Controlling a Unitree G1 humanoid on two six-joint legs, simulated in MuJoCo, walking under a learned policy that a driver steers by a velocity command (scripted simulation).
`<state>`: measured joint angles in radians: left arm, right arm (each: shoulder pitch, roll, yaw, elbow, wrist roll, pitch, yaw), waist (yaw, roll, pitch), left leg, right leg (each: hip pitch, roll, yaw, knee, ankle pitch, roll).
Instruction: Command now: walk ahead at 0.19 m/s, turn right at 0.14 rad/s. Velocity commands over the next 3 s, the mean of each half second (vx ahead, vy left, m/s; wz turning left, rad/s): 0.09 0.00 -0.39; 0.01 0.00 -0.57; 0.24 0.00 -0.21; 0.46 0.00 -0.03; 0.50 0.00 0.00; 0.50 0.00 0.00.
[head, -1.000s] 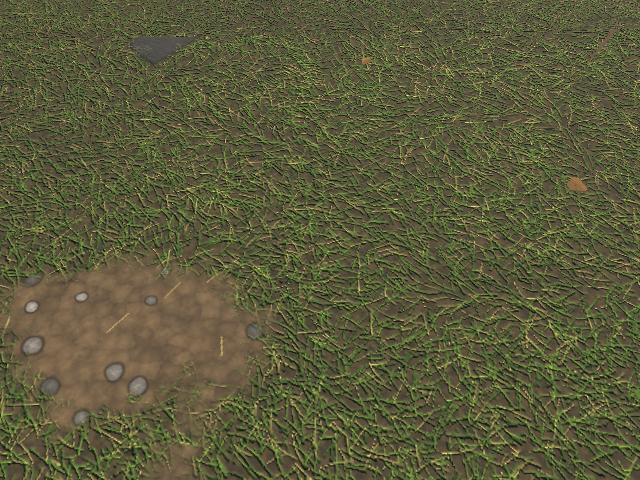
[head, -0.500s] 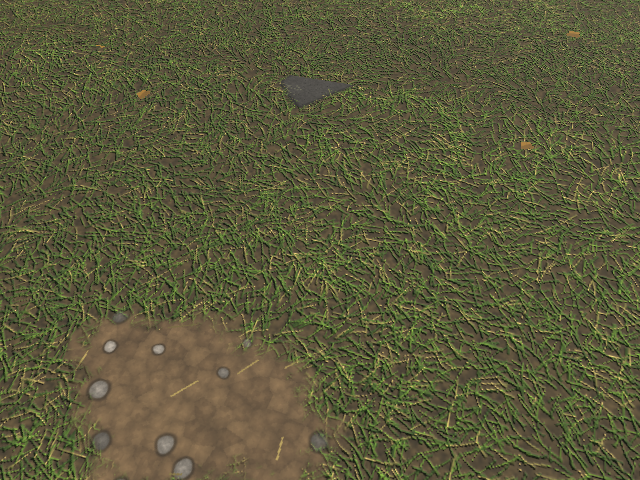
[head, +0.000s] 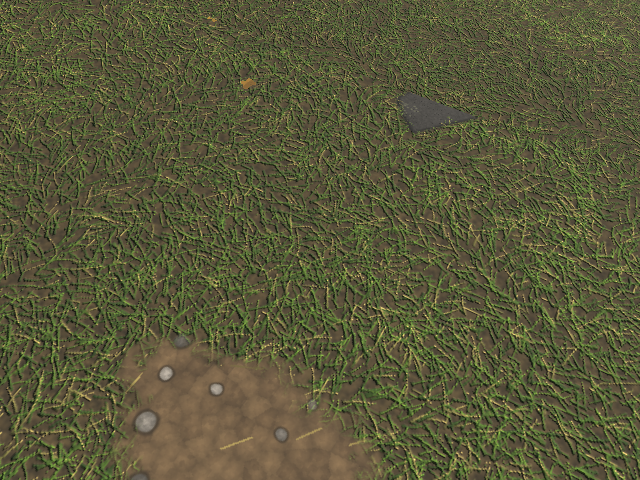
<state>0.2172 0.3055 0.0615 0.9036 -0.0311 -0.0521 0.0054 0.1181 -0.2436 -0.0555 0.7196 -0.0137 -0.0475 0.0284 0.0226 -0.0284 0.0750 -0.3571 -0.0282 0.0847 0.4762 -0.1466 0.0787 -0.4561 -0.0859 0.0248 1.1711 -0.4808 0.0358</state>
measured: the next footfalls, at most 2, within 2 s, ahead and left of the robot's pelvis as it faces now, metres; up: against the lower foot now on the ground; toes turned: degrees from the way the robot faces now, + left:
right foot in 0.38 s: +0.13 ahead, -0.15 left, +0.00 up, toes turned -16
left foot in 0.86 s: +0.23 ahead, +0.06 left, +0.00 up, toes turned -34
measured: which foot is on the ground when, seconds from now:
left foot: down 0.00-0.38, up 0.40-0.84, down 0.86-1.00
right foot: up 0.00-0.36, down 0.38-0.84, up 0.86-1.00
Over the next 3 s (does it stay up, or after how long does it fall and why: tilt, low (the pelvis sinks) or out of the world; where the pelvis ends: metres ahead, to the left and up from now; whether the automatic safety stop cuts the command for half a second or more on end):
stays up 0.90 -0.56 0.01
